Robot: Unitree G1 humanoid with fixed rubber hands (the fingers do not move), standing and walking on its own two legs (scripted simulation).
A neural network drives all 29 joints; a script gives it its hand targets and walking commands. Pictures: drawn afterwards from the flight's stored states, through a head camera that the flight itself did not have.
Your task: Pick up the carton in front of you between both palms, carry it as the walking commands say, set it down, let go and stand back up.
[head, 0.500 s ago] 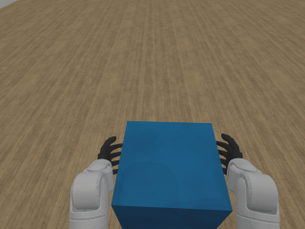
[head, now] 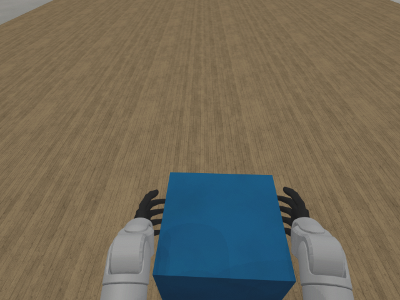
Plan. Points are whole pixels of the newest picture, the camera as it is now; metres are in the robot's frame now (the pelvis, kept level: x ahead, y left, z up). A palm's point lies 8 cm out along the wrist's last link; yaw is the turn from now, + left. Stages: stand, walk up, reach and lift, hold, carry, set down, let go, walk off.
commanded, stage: carry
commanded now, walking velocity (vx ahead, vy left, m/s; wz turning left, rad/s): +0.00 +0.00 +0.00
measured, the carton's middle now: (218, 248) +0.26 +0.00 -0.03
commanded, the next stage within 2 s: hold in 0.90 s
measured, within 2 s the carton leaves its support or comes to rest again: neither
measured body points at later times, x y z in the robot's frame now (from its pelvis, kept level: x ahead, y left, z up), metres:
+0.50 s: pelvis -0.01 -0.01 +0.00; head -0.02 -0.01 +0.45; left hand +0.29 +0.14 +0.03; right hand +0.29 -0.16 +0.03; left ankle +0.05 +0.10 -0.73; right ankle -0.06 -0.11 -0.73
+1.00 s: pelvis -0.02 -0.02 +0.01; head -0.03 -0.01 +0.46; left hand +0.28 +0.13 +0.03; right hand +0.28 -0.18 +0.04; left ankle +0.04 +0.11 -0.73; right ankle -0.06 -0.11 -0.73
